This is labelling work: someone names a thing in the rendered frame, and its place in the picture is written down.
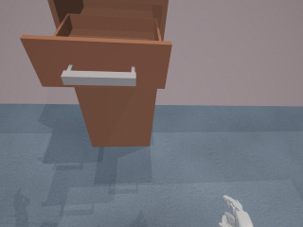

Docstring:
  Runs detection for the drawer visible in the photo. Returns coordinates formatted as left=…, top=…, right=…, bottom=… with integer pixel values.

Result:
left=20, top=13, right=172, bottom=89

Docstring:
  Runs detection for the right robot hand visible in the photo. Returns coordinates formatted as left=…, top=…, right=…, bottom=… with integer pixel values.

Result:
left=219, top=195, right=254, bottom=227

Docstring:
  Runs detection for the cabinet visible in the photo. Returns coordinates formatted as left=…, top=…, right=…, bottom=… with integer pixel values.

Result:
left=47, top=0, right=169, bottom=148

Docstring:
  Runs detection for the handle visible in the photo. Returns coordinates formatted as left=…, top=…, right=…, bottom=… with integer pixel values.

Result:
left=61, top=64, right=136, bottom=86

